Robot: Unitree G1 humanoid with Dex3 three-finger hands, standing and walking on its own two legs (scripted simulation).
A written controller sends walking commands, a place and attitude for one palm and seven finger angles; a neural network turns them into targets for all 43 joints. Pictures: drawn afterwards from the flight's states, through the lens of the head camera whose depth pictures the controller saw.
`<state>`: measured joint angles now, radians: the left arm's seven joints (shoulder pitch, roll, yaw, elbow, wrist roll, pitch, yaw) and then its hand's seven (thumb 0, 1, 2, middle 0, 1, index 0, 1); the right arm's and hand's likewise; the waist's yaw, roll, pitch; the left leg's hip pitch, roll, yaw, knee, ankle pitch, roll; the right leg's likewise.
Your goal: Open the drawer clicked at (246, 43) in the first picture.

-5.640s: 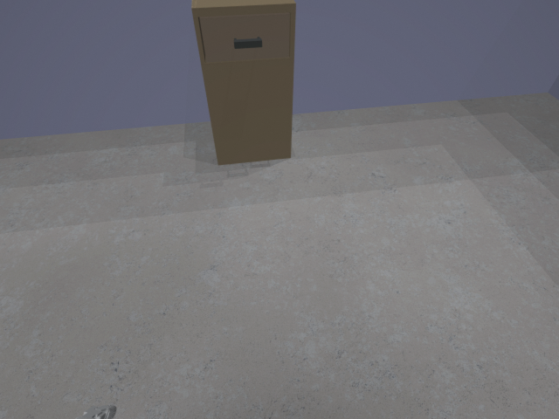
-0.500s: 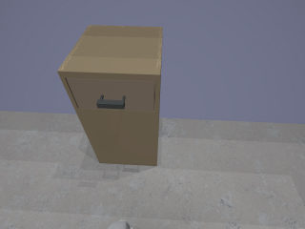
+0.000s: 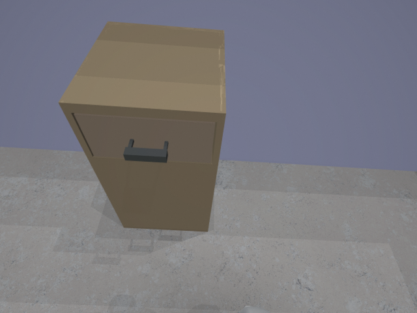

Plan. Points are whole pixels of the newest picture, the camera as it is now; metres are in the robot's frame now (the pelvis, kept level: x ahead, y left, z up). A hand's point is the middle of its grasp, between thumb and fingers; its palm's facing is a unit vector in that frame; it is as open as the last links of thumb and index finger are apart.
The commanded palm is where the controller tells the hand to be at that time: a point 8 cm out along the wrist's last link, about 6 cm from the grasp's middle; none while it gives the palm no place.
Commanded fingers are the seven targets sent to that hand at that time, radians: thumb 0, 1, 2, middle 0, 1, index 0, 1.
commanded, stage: come to a stop and stand still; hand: left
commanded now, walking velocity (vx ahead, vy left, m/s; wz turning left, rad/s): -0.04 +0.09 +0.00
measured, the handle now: (147, 149) +0.53 +0.20 -0.10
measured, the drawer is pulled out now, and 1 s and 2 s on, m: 0.00 0.00 0.00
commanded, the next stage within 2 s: look again from close up in 0.86 s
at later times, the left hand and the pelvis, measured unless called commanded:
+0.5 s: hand out of the picture +0.03 +0.16 -0.16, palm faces +0.06 -0.96 -0.27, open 7.3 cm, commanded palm none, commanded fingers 0.00 0.90 0.90 -0.20 -0.30 -0.20 -0.30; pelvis -0.03 -0.04 +0.00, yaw +1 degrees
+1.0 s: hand out of the picture -0.05 +0.15 -0.18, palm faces +0.02 -0.99 -0.16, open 7.4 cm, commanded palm none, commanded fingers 0.00 0.90 0.90 -0.20 -0.30 -0.20 -0.30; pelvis -0.04 -0.02 +0.00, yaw +0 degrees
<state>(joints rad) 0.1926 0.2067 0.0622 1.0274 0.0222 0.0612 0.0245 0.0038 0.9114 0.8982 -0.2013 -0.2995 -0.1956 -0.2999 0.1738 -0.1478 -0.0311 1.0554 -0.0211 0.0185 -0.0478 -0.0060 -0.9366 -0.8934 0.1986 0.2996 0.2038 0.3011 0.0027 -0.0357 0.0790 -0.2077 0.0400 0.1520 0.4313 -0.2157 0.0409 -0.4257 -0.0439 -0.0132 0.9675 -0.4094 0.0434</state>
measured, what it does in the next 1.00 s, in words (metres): steps on the spot: right foot, then left foot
